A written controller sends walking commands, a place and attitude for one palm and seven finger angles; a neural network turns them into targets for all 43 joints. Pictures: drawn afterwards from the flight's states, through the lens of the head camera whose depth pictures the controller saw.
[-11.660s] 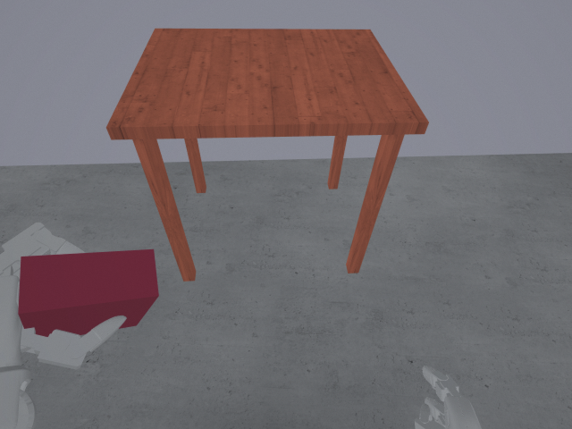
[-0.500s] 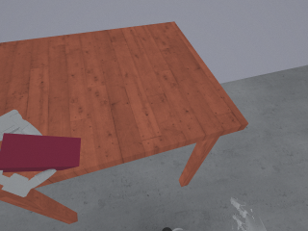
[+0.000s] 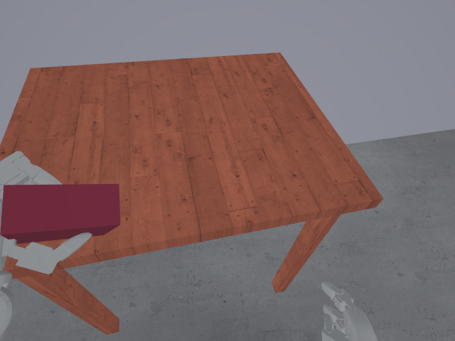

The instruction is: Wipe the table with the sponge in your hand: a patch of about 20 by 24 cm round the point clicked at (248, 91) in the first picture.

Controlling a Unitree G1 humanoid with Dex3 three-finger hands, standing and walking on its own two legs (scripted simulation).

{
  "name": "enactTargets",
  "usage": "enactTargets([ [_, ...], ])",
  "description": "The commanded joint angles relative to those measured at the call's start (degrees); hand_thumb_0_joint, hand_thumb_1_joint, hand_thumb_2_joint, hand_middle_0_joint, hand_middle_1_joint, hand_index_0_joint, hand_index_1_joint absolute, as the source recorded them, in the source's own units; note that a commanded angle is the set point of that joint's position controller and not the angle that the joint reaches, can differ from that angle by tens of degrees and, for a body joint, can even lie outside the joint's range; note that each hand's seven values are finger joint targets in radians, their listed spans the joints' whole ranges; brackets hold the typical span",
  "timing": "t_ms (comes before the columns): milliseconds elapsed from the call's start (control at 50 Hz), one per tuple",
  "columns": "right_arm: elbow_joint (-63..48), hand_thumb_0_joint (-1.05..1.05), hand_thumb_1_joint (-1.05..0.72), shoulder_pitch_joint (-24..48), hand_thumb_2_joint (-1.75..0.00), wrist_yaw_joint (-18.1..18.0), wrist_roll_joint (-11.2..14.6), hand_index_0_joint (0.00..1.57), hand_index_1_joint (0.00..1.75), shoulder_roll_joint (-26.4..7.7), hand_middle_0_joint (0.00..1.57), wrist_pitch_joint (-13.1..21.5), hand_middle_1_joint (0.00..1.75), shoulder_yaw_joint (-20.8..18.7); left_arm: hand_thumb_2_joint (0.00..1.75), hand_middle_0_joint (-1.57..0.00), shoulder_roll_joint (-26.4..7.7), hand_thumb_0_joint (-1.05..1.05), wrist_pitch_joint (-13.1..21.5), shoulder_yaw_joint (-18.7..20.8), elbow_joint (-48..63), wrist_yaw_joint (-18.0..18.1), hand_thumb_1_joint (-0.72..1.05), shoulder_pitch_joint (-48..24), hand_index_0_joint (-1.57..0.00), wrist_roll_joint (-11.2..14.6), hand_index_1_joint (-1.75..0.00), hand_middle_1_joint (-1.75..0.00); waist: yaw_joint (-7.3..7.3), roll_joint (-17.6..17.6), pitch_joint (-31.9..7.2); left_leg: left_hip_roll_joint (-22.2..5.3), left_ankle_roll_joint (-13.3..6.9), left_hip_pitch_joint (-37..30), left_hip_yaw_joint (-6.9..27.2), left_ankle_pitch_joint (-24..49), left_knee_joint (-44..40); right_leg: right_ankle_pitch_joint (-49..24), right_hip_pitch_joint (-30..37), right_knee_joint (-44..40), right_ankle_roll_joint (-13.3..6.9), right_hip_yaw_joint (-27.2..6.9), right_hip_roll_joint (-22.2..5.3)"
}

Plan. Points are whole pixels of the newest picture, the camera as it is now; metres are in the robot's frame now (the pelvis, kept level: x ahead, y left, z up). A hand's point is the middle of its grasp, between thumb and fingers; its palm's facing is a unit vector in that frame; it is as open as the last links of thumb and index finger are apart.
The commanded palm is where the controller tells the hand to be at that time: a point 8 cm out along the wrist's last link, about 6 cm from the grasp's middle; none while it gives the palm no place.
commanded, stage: come to a stop and stand still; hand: left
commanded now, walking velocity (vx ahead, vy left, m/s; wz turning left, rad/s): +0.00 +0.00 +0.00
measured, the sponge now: (79, 214) +0.23 +0.22 +0.15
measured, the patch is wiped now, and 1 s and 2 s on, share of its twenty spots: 0.00 0.00 0.00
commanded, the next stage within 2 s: look again from close up in 0.64 s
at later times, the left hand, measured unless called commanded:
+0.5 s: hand (73, 190) +0.25 +0.23 +0.18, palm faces +0.32 -0.88 -0.36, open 9.4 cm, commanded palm +0.18 +0.28 +0.18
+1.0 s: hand (67, 196) +0.25 +0.24 +0.17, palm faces +0.32 -0.89 -0.34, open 9.4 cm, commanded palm +0.19 +0.28 +0.18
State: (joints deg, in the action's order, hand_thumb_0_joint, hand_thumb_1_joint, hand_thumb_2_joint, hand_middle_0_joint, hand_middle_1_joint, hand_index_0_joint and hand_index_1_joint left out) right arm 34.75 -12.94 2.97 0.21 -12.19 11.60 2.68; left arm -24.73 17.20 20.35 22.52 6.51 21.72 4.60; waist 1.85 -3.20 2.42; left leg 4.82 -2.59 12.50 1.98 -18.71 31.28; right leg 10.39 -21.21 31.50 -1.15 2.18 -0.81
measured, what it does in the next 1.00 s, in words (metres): stands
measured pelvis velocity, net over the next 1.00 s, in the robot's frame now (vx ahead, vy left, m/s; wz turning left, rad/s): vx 0.02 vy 0.01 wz -0.06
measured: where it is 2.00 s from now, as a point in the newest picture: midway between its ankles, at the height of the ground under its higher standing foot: outside the picture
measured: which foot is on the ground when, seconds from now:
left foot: down 0.00-1.00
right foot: down 0.00-1.00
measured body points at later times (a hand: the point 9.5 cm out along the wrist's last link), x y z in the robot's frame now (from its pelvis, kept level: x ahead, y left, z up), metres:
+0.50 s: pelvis +0.00 +0.01 +0.00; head +0.03 +0.01 +0.45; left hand +0.23 +0.28 +0.20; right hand +0.17 -0.21 -0.07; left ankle -0.02 +0.09 -0.73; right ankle +0.07 -0.11 -0.73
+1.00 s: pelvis +0.02 +0.01 +0.01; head +0.04 +0.04 +0.45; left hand +0.23 +0.29 +0.19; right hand +0.19 -0.22 -0.05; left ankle -0.02 +0.09 -0.73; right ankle +0.07 -0.11 -0.73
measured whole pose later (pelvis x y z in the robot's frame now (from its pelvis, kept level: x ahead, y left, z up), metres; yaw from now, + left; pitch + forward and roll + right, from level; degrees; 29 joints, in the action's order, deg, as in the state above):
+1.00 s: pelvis +0.02 +0.01 +0.01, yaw -3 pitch -2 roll -1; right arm 33.0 -10.6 0.5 1.0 -11.6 9.5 0.7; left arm -20.6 16.1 20.0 24.9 4.9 22.2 2.3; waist 1.5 -2.8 4.3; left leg 2.8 -3.1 6.4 -0.8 -19.1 27.4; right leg 8.6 -15.2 25.8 -0.6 -0.4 1.6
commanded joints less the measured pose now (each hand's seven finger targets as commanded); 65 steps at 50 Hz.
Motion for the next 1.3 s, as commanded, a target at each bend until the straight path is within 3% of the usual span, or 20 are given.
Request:
enactTargets([
  [0,-8.5,0.00,-0.90,3.4,-0.90,-0.7,0.6,0.20,0.30,-9.5,0.20,2.8,0.30,-4.8,1.30,-1.20,-9.8,0.00,3.3,7.2,12.9,0.7,0.10,-3.4,-1.20,1.6,-1.60,-1.60,0.51,4.9,-9.2,-6.7,3.2,9.4,4.7,13.2,-8.9,-11.3,16.0,-0.5,-0.2,-3.1,-3.7],
  [240,-9.0,0.00,-0.90,4.0,-0.90,-1.5,1.5,0.20,0.30,-9.0,0.20,2.2,0.30,-5.2,1.30,-1.20,-9.1,0.00,1.8,6.3,15.1,0.7,0.10,-4.1,-1.20,1.9,-1.60,-1.60,0.36,6.4,-9.8,-7.1,3.4,7.9,5.3,12.8,-9.9,-10.9,17.2,-1.4,0.3,-2.6,-4.0],
  [260,-6.0,0.00,-0.90,-3.6,-0.90,-2.2,-2.4,0.20,0.30,-8.7,0.20,5.3,0.30,-3.1,1.30,-1.20,-48.9,0.00,8.3,34.9,30.8,0.4,0.10,-62.4,-1.20,-11.3,-1.60,-1.60,1.41,6.9,-4.0,-8.7,-0.6,18.4,0.8,14.5,0.6,-4.2,18.8,-0.5,-0.7,-7.9,-0.2],
  [280,-5.5,0.00,-0.90,2.4,-0.90,-1.9,0.6,0.20,0.30,-0.7,0.20,5.4,0.30,-1.8,1.30,-1.20,-13.5,0.00,5.2,12.6,-2.4,-2.9,0.10,-29.4,-1.20,-3.1,-1.60,-1.60,0.07,0.0,-12.7,-5.4,0.9,5.2,2.9,12.6,-2.9,-3.5,10.3,-6.9,-3.8,-9.5,-5.6],
  [300,-7.5,0.00,-0.90,-0.4,-0.90,-2.1,0.3,0.20,0.30,-6.3,0.20,5.8,0.30,-5.0,1.30,-1.20,-8.2,0.00,4.2,8.0,-1.3,-3.5,0.10,-16.7,-1.20,-2.3,-1.60,-1.60,0.66,4.4,-9.9,-5.3,2.6,-2.0,0.6,12.0,-6.0,-7.7,10.4,-8.6,-4.5,-17.1,-4.9],
  [320,-7.8,0.00,-0.90,2.3,-0.90,-1.1,1.6,0.20,0.30,-5.5,0.20,5.1,0.30,-4.7,1.30,-1.20,0.1,0.00,3.7,1.0,3.0,-3.7,0.10,-10.5,-1.20,-0.2,-1.60,-1.60,-0.23,11.8,-10.6,-6.5,3.3,-5.8,-0.8,17.9,-7.7,-13.0,10.8,-4.7,-3.4,-11.1,-3.0],
  [360,-9.1,0.00,-0.90,3.2,-0.90,-0.2,1.3,0.20,0.30,-7.2,0.20,3.4,0.30,-5.3,1.30,-1.20,-2.3,0.00,3.9,1.1,11.0,-2.7,0.10,-10.5,-1.20,-0.9,-1.60,-1.60,-0.02,15.8,-9.4,-9.4,2.9,3.5,1.0,18.2,-10.4,-10.2,17.9,-0.1,-1.4,-6.8,-1.6],
  [440,-10.2,0.00,-0.90,4.7,-0.90,-0.8,1.3,0.20,0.30,-6.5,0.20,2.3,0.30,-4.7,1.30,-1.20,-6.9,0.00,3.9,6.9,10.6,-0.7,0.10,-3.2,-1.20,-1.1,-1.60,-1.60,0.79,0.7,-7.6,-8.9,1.2,10.4,1.1,6.0,-12.2,-6.0,21.8,-2.4,-0.1,-6.2,-1.9],
  [480,-10.7,0.00,-0.90,4.8,-0.90,-1.8,1.1,0.20,0.30,-6.2,0.20,2.0,0.30,-4.8,1.30,-1.20,-9.5,0.00,4.3,10.3,10.6,-0.6,0.10,-3.1,-1.20,-0.6,-1.60,-1.60,0.74,-2.8,-6.8,-8.1,0.9,10.3,1.4,2.9,-11.7,-3.3,20.9,-5.2,0.0,-7.8,-2.3],
  [520,-10.4,0.00,-0.90,5.5,-0.90,-2.6,0.9,0.20,0.30,-6.2,0.20,1.7,0.30,-4.5,1.30,-1.20,-12.7,0.00,4.7,13.6,12.1,-0.5,0.10,-3.9,-1.20,-0.5,-1.60,-1.60,0.46,0.5,-6.6,-7.4,0.9,8.0,1.0,2.2,-11.0,-1.6,18.6,-7.3,-0.4,-9.1,-2.8],
  [620,-10.4,0.00,-0.90,5.3,-0.90,-3.0,1.1,0.20,0.30,-5.7,0.20,2.8,0.30,-4.3,1.30,-1.20,-9.4,0.00,5.4,9.8,15.6,-1.3,0.10,-4.8,-1.20,-0.3,-1.60,-1.60,0.05,8.2,-8.1,-7.0,1.2,4.4,0.4,7.6,-9.5,-7.0,18.3,-6.4,-0.9,-8.5,-2.9],
  [820,-8.8,0.00,-0.90,4.7,-0.90,-2.9,1.1,0.20,0.30,-6.8,0.20,2.2,0.30,-5.3,1.30,-1.20,-6.7,0.00,3.5,6.8,15.0,-0.3,0.10,-4.3,-1.20,-1.2,-1.60,-1.60,-0.28,5.4,-8.8,-7.7,3.1,0.0,0.4,18.6,-8.3,-17.9,18.5,-5.0,-0.8,-7.0,-2.7],
  [1100,-10.6,0.00,-0.90,4.9,-0.90,-3.3,0.6,0.20,0.30,-6.3,0.20,0.1,0.30,-4.8,1.30,-1.20,-4.6,0.00,1.5,4.9,14.7,-0.5,0.10,-5.4,-1.20,-1.7,-1.60,-1.60,-0.19,5.8,-6.2,-9.0,2.4,3.8,0.7,11.8,-11.9,-13.1,20.7,-6.4,0.0,-6.2,-1.6],
  [1120,-17.9,0.00,-0.90,-8.2,-0.90,-7.5,3.8,0.20,0.30,-11.1,0.20,-1.9,0.30,7.1,1.30,-1.20,-47.0,0.00,8.7,15.6,34.4,0.6,0.10,-56.2,-1.20,-2.8,-1.60,-1.60,-4.70,27.6,-3.4,-10.6,1.5,15.9,7.0,18.4,-7.5,7.9,18.2,4.2,3.7,-4.6,3.9],
  [1140,-5.8,0.00,-0.90,5.4,-0.90,-6.3,-3.4,0.20,0.30,-6.0,0.20,-0.6,0.30,-4.2,1.30,-1.20,-21.9,0.00,-2.5,18.6,3.6,-1.6,0.10,-38.6,-1.20,-10.2,-1.60,-1.60,3.93,18.6,-15.6,-7.0,7.0,-1.1,1.7,28.9,-3.5,1.2,14.6,4.9,-2.2,-1.3,2.1],
  [1160,-8.4,0.00,-0.90,2.3,-0.90,-2.6,-2.9,0.20,0.30,-9.3,0.20,-0.2,0.30,-5.2,1.30,-1.20,-12.8,0.00,-7.0,5.1,0.5,-3.6,0.10,-26.7,-1.20,-4.0,-1.60,-1.60,1.22,17.1,-15.6,-5.2,8.5,-3.4,0.6,48.9,-2.5,-7.4,9.9,0.6,-3.0,2.2,3.4],
  [1180,-7.2,0.00,-0.90,2.8,-0.90,-2.1,-2.2,0.20,0.30,-9.9,0.20,0.4,0.30,-5.4,1.30,-1.20,-7.5,0.00,-9.5,4.7,7.6,-6.3,0.10,-26.7,-1.20,-1.1,-1.60,-1.60,2.41,17.6,-20.5,-5.8,8.7,-10.2,-0.8,53.4,0.1,-10.4,8.6,0.0,-1.9,0.9,4.2],
  [1200,-6.2,0.00,-0.90,3.2,-0.90,-2.4,-2.0,0.20,0.30,-11.0,0.20,0.4,0.30,-5.0,1.30,-1.20,-9.7,0.00,-12.8,4.9,5.1,-8.1,0.10,-23.9,-1.20,0.7,-1.60,-1.60,2.50,15.6,-16.9,-6.1,8.6,-8.2,0.2,49.8,-1.4,-9.1,7.4,0.2,-1.5,1.1,3.5],
  [1220,-6.8,0.00,-0.90,6.5,-0.90,-1.7,-0.2,0.20,0.30,-9.6,0.20,0.0,0.30,-3.6,1.30,-1.20,-1.8,0.00,-16.2,-1.8,1.4,-9.5,0.10,-17.4,-1.20,0.6,-1.60,-1.60,2.31,10.4,-11.7,-6.7,8.3,-5.4,0.5,45.6,-2.9,-7.0,5.8,1.1,-1.2,2.0,4.0],
  [1280,-9.3,0.00,-0.90,8.9,-0.90,-1.9,-0.6,0.20,0.30,-10.8,0.20,-2.3,0.30,-4.0,1.30,-1.20,-7.0,0.00,-18.6,-1.0,10.4,-8.9,0.10,-11.1,-1.20,-5.2,-1.60,-1.60,2.11,2.7,-10.1,-6.0,4.9,1.4,0.3,29.0,-4.6,-6.4,6.5,0.8,-0.4,2.9,3.2],
])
